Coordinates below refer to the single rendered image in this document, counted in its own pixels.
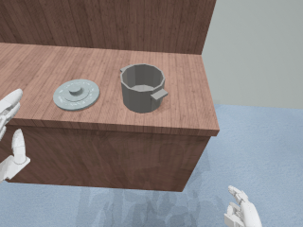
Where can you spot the robot left hand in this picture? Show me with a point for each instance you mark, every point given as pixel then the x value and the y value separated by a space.
pixel 9 106

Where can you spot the robot right hand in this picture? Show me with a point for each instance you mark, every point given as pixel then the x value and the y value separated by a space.
pixel 244 216

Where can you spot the pot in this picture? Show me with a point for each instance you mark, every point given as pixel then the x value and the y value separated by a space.
pixel 142 87

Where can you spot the knob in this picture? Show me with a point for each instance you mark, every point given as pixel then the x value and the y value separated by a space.
pixel 74 89

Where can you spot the lid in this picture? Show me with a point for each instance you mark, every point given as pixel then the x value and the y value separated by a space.
pixel 88 96

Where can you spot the table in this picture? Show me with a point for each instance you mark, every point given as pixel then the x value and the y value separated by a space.
pixel 45 43

